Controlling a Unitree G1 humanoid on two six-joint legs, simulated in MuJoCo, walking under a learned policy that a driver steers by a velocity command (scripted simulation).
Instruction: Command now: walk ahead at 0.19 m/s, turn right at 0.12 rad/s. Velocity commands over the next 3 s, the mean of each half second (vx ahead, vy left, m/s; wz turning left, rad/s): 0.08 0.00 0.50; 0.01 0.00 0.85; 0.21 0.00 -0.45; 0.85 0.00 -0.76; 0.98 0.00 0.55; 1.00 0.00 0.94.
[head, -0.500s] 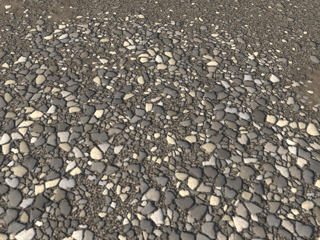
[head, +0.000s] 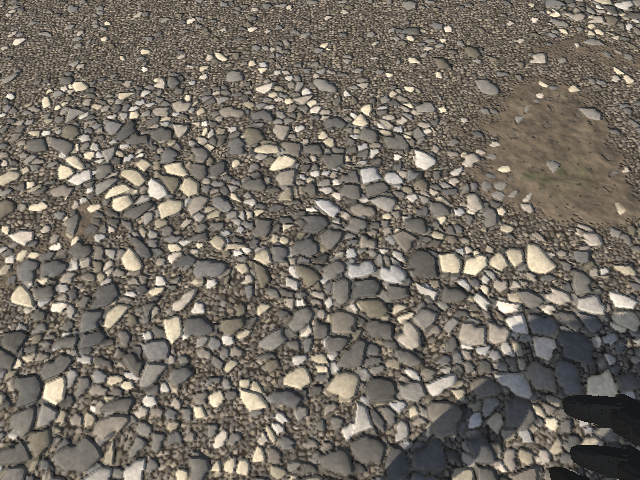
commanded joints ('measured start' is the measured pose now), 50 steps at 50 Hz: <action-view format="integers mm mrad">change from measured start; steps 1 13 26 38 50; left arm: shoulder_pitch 49 -71 -172 -91 -121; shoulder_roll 41 41 112 184 116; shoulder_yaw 3 1 38 56 35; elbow -21 -86 -74 -64 -39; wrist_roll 22 27 77 38 11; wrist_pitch -7 30 -21 16 -1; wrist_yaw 9 -16 -8 -3 -18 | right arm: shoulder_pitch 37 114 226 112 153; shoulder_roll -56 -141 -201 -86 -116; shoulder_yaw -13 -67 -124 -55 -63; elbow -32 -96 -80 -142 -90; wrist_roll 2 19 43 39 13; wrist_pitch -13 106 137 152 115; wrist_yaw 26 -8 -6 29 5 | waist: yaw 8 -40 -110 -8 -97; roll -138 57 -228 -177 68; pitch -166 -138 -151 -124 -246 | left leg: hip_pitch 284 324 18 64 665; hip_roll -37 13 -141 50 246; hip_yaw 94 -349 -71 162 -100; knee -93 -413 356 260 -238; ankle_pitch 112 -399 -565 -398 250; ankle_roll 47 243 43 -24 330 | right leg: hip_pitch -34 -260 87 181 -468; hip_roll -247 -102 -550 -501 -321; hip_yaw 80 -75 298 -148 -132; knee -19 443 -250 -177 685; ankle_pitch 498 -154 125 468 -238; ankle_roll -26 174 -97 -83 201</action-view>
